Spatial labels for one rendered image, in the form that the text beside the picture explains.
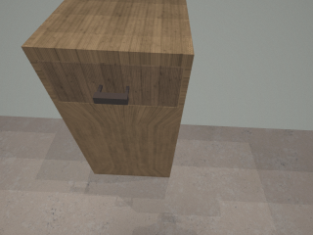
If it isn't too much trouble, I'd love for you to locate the handle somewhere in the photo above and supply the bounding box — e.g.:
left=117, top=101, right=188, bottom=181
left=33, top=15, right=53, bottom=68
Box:
left=93, top=84, right=130, bottom=106

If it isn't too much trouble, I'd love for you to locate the cabinet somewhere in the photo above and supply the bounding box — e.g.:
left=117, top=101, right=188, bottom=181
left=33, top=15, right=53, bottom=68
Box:
left=22, top=0, right=195, bottom=178

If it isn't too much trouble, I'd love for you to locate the drawer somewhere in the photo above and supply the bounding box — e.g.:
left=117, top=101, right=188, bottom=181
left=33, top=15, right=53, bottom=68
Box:
left=37, top=60, right=184, bottom=107

